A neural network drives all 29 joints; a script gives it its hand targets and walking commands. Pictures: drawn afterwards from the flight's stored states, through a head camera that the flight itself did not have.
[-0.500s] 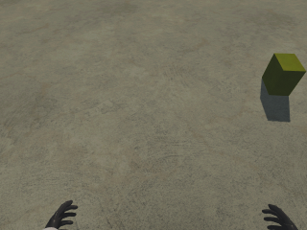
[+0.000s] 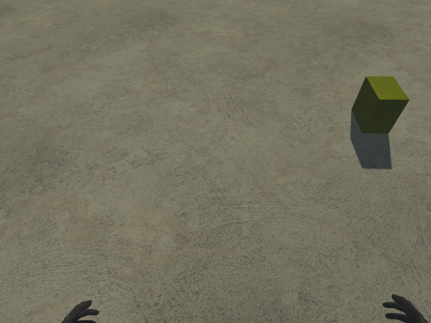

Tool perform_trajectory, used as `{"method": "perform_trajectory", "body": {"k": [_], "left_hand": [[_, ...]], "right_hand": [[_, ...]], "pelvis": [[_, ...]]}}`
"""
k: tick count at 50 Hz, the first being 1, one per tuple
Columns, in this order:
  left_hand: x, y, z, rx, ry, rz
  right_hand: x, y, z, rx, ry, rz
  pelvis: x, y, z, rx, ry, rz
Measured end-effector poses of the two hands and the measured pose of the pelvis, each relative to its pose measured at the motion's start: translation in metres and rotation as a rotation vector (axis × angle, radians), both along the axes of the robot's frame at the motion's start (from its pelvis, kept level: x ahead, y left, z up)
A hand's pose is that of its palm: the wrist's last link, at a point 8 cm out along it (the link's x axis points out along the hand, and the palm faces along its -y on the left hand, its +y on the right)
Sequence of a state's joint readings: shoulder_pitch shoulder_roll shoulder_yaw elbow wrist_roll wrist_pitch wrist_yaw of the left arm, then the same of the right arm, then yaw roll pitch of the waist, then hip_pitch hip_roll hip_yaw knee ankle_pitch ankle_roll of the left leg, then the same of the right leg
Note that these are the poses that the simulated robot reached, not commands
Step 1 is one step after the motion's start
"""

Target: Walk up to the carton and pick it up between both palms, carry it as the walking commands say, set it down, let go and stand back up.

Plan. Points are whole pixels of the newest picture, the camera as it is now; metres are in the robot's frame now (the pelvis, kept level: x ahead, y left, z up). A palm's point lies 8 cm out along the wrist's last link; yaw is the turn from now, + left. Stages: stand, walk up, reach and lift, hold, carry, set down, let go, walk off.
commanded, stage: walk up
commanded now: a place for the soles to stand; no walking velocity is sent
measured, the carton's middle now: (377, 105) +1.52 -0.96 -0.64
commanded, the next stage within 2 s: none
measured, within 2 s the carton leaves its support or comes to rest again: neither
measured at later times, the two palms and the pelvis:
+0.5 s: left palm (140, 245) +0.28 +0.21 -0.08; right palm out of the picture +0.18 -0.45 -0.08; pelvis +0.14 -0.10 -0.01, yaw -16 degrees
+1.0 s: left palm (256, 115) +0.70 -0.06 -0.06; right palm out of the picture +0.17 -0.54 -0.09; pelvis +0.35 -0.22 -0.02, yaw -29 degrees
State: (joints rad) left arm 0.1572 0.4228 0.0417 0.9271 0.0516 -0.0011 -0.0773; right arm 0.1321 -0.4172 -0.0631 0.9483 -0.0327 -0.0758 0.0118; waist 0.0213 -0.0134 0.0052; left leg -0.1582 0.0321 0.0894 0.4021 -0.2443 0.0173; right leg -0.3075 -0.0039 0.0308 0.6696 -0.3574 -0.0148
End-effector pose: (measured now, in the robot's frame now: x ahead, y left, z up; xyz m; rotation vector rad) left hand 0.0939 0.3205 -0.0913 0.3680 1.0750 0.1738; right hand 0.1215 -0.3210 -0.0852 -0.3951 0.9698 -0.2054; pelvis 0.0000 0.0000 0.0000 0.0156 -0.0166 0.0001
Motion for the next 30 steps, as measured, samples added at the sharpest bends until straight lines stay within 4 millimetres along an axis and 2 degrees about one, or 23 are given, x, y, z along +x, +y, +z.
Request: {"method": "perform_trajectory", "body": {"k": [4, 7, 10, 13, 15, 18, 23, 27, 30], "left_hand": [[0.038, -0.006, 0.013, -0.002, -0.016, -0.096], [0.073, -0.019, 0.023, -0.004, -0.042, -0.152], [0.112, -0.04, 0.029, 0.013, -0.084, -0.201], [0.144, -0.06, 0.025, 0.059, -0.136, -0.232], [0.15, -0.072, 0.02, 0.068, -0.137, -0.23], [0.151, -0.088, 0.019, 0.063, -0.101, -0.225], [0.168, -0.104, 0.017, 0.043, -0.045, -0.24], [0.205, -0.109, 0.008, 0.027, -0.027, -0.269], [0.253, -0.118, -0.007, 0.019, -0.035, -0.331]], "right_hand": [[-0.023, -0.048, 0.017, -0.076, -0.029, -0.086], [-0.031, -0.083, 0.024, -0.121, -0.034, -0.126], [-0.029, -0.117, 0.022, -0.144, -0.046, -0.163], [-0.017, -0.145, 0.008, -0.143, -0.055, -0.183], [-0.003, -0.147, 0.002, -0.112, -0.063, -0.181], [0.023, -0.14, 0.0, -0.055, -0.088, -0.158], [0.052, -0.132, 0.003, -0.009, -0.063, -0.143], [0.076, -0.136, 0.012, -0.028, -0.063, -0.161], [0.087, -0.148, 0.016, -0.091, -0.091, -0.201]], "pelvis": [[0.01, -0.012, 0.001, 0.009, 0.006, -0.069], [0.022, -0.025, -0.001, 0.009, -0.001, -0.115], [0.039, -0.045, -0.009, 0.009, -0.003, -0.155], [0.057, -0.071, -0.026, 0.001, 0.0, -0.184], [0.067, -0.081, -0.028, -0.01, 0.004, -0.2], [0.086, -0.09, -0.02, -0.023, 0.008, -0.219], [0.124, -0.101, -0.009, -0.028, 0.013, -0.257], [0.161, -0.106, -0.01, -0.034, 0.011, -0.29], [0.191, -0.106, -0.021, -0.025, 0.007, -0.326]]}}
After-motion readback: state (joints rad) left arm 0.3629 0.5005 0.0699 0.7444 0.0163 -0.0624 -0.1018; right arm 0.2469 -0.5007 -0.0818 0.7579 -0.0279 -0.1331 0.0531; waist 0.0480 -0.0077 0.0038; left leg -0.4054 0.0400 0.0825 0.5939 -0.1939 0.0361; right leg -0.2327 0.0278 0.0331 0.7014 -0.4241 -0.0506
